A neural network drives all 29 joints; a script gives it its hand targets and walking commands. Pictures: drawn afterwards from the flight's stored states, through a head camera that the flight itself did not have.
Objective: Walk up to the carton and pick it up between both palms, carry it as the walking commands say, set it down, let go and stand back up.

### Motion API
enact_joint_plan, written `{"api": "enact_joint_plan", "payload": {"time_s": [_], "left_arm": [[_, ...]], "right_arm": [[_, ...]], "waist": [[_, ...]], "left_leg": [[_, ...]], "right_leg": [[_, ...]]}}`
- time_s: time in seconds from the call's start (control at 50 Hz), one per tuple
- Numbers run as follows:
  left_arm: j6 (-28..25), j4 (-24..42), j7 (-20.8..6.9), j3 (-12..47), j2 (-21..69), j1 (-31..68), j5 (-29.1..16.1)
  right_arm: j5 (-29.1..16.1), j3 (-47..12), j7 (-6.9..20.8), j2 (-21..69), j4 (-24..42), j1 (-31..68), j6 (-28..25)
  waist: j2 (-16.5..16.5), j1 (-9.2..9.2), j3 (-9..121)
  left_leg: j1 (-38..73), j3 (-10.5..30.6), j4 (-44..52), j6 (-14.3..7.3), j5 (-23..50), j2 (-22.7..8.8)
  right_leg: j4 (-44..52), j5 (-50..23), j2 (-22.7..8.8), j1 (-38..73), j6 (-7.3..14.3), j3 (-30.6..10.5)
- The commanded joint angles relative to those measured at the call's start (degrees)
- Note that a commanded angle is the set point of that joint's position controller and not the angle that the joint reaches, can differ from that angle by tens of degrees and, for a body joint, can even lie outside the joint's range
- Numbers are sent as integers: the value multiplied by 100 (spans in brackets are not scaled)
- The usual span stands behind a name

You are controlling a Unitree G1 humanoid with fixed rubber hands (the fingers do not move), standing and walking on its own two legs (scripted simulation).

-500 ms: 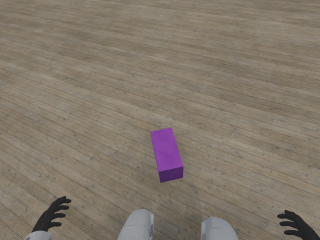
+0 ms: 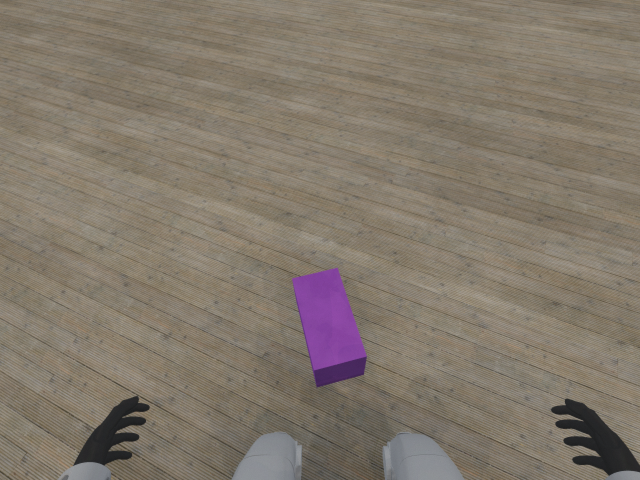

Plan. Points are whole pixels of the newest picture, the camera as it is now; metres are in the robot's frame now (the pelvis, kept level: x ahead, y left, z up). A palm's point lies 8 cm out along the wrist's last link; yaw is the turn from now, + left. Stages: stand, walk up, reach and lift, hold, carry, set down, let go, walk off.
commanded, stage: walk up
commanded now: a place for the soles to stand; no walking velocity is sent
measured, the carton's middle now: (327, 326) +0.56 +0.03 -0.63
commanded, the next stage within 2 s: none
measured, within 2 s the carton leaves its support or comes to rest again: neither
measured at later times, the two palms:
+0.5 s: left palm (87, 423) +0.18 +0.32 -0.04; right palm (571, 417) +0.18 -0.26 -0.02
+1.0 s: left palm (103, 423) +0.18 +0.30 -0.04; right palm out of the picture +0.08 -0.35 -0.03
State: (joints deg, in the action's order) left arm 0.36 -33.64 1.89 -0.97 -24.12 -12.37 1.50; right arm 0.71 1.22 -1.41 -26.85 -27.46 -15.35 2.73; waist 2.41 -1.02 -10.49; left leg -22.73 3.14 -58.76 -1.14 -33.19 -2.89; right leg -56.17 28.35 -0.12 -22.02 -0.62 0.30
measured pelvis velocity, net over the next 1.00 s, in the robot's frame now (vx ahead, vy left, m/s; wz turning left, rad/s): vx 0.02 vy -0.02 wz -0.02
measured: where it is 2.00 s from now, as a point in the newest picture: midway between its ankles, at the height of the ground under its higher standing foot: outside the picture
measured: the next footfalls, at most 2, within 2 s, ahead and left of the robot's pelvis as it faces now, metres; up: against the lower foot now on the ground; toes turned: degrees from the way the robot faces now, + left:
right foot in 1.04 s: +0.15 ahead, -0.25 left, +0.00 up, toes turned +21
left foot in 1.28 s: +0.11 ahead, +0.00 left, +0.00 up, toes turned +11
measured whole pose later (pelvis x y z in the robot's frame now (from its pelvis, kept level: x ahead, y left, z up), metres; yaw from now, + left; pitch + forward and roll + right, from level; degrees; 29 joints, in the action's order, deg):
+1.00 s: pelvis +0.02 -0.02 +0.03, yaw -1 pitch -4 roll +1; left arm 4.9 -36.9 -4.7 -4.7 -26.5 -7.9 3.8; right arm 2.8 3.6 -4.4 -24.3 -34.7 -23.3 -0.5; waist -2.5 0.1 -7.9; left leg -15.4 1.5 -42.7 3.2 -23.3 -3.6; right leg -56.7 29.2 -3.3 -25.5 0.8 -0.1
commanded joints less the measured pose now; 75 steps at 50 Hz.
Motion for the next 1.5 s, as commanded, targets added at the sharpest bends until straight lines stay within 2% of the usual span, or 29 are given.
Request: {"api": "enact_joint_plan", "payload": {"time_s": [0.0,0.02,0.06,0.14,0.28,0.34,0.38,0.62,0.76,0.78,0.82,0.86,0.96,0.98,1.0,1.02,1.04,1.06,1.1,1.2,1.24,1.26,1.28,1.3,1.34,1.4,1.42,1.46,1.48], "left_arm": [[-14,456,25,-387,-1331,634,-53],[22,569,-38,-414,-1240,504,-97],[51,409,-53,-419,-1240,365,-174],[-29,289,-79,-406,-1205,434,-90],[106,191,-87,-428,-1145,869,-130],[91,74,-121,-430,-1096,624,-125],[40,19,-120,-440,-1240,676,-109],[15,-277,-202,-350,-1105,692,-145],[-69,-442,-205,-344,-1079,512,-121],[112,-141,-474,-483,-1280,873,260],[271,182,-596,-505,-1039,1118,407],[291,447,-583,-507,-908,1508,322],[334,465,-702,-566,-1018,758,132],[375,306,-697,-578,-944,394,173],[309,123,-639,-571,-956,-190,94],[283,54,-581,-724,-1523,-487,197],[196,276,-523,-718,-1827,-539,230],[180,316,-410,-762,-1909,-188,95],[264,366,-270,-603,-1431,319,111],[105,205,-83,-535,-1466,570,44],[137,112,-164,-416,-1391,846,37],[118,203,-183,-360,-1216,827,-21],[166,228,-241,-359,-1140,850,-19],[234,278,-251,-425,-1187,880,-131],[300,84,-261,-465,-1147,1019,-201],[55,-136,-229,-312,-1001,288,-116],[-8,-248,-230,-332,-1015,199,-105],[-72,-185,-225,-389,-1561,337,-39],[-77,-125,-234,-366,-1562,455,-63]], "right_arm": [[7,343,-3,-897,366,-482,-312],[60,426,34,-1311,334,-251,-358],[-14,381,76,-1192,427,169,-359],[-40,322,67,-822,328,198,-298],[-64,262,82,-775,275,407,-318],[-101,296,96,-801,271,621,-287],[-93,279,127,-728,182,647,-258],[-123,301,238,-773,15,871,-259],[-110,224,237,-660,-295,756,-304],[-78,668,-4,-1185,-549,-773,-375],[105,918,-215,-1716,-584,-1450,-334],[176,945,-408,-1758,-537,-1372,-425],[216,806,-363,-1410,33,-328,-491],[244,810,-358,-1392,45,-206,-438],[186,640,-330,-1301,123,134,-387],[115,503,-246,-911,25,-374,-327],[78,316,-226,-369,87,-590,-327],[135,553,-333,-834,229,-359,-274],[70,562,-280,-992,88,-548,-205],[30,535,-88,-770,-11,-785,-270],[18,589,-50,-688,-246,-1171,-304],[29,608,-10,-801,-215,-1117,-348],[91,645,-8,-1018,-216,-1051,-384],[36,663,-42,-1424,-28,-631,-424],[55,634,-158,-1264,-100,-514,-498],[47,437,-173,-978,33,99,-457],[11,453,-115,-907,102,288,-434],[-68,381,-69,-650,100,146,-317],[-92,384,-104,-745,38,56,-242]], "waist": [[-1185,-215,924],[-313,47,1135],[-99,99,1261],[-252,156,1776],[-298,74,1450],[259,118,1494],[-183,114,1393],[1,119,1116],[56,94,1254],[-26,-236,1230],[382,-517,1101],[217,-405,493],[1160,114,590],[1068,286,613],[603,699,827],[-496,729,1001],[-2007,825,1404],[-1260,931,1358],[-1235,544,666],[-1036,175,554],[-891,-130,867],[-583,-158,856],[103,-195,717],[846,-173,695],[585,-255,483],[673,132,847],[358,216,1060],[-664,133,849],[-842,115,691]], "left_leg": [[1241,-44,2480,-232,2001,-169],[920,1239,2509,-518,2998,-663],[775,1242,2270,-925,4885,-1041],[833,-68,1627,-142,3629,-225],[1018,372,2530,-445,4025,-645],[905,221,2681,-350,3573,-620],[1034,138,2652,-216,3269,-502],[1070,88,3341,-216,2086,-489],[1276,37,3236,-124,2751,-407],[1880,1084,3385,-485,2066,-883],[2471,2929,3804,-1392,1350,-2095],[1931,3212,3814,-1687,1751,-2403],[767,1710,3377,-1061,2156,-1416],[56,1802,3080,-1081,1643,-1518],[-1090,978,2507,-660,1362,-965],[-1596,346,1279,-390,922,-320],[-1789,-188,-517,-46,-567,489],[-1458,418,-1410,57,-523,627],[-1301,208,-1632,71,48,257],[-259,74,129,-119,-515,-1],[1041,-279,1498,-221,845,74],[1699,34,2294,-270,1168,148],[1408,1897,3451,-554,0,-578],[408,3490,3974,-1115,559,-1554],[186,3089,3614,-1671,1325,-1582],[674,1782,2458,-1200,3887,-1210],[554,1304,2094,-863,3857,-864],[71,6,720,90,1706,333],[265,217,957,-4,624,333]], "right_leg": [[1458,-3816,-1129,-190,749,-822],[711,-2939,-513,-126,407,-355],[597,-2164,-345,642,259,-265],[1745,-4050,-1146,1317,677,-935],[1599,-2897,-556,1108,275,-221],[2019,-2651,-645,1350,287,-311],[2229,-2758,-841,1269,417,-596],[2640,-2096,-621,1036,242,-285],[2959,-2126,-843,1145,305,-441],[1637,-1209,-326,157,335,254],[17,794,-148,-1563,120,-43],[-930,570,-585,-2149,163,-557],[527,162,-600,-604,171,-359],[886,-365,-565,191,225,-257],[1916,-901,-328,1807,416,29],[2612,-738,-508,2444,516,-269],[3858,550,-2202,2189,1030,-2488],[4293,1014,-2756,1065,1544,-3479],[3814,685,-2272,609,1692,-2163],[3124,-1194,-2519,172,1507,-1559],[2610,-1398,-2468,-449,1116,-906],[2172,-976,-1988,-917,643,-517],[1158,149,-1295,-1341,264,129],[308,659,-272,-580,104,257],[-584,950,-212,-377,181,-434],[988,-53,-404,50,271,-293],[2007,-1051,-507,569,337,-316],[3155,-3042,-1952,446,1048,-2228],[2950,-3423,-1953,171,1299,-2233]]}}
